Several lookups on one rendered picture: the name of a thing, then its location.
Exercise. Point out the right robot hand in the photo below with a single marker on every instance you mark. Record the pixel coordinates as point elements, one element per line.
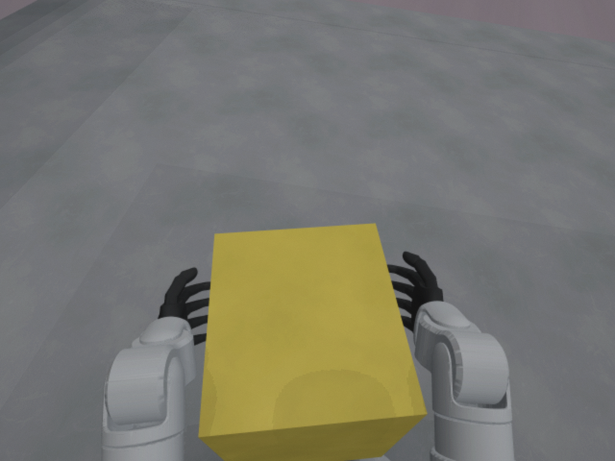
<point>425,287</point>

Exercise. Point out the robot left forearm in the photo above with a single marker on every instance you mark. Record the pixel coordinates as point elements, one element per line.
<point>143,417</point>

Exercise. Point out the carton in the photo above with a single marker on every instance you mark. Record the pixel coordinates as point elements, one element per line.
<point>306,353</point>

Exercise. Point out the left robot hand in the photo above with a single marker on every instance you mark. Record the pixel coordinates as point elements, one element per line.
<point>176,296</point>

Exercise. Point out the robot right forearm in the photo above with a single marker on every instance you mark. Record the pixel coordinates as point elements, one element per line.
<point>470,386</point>

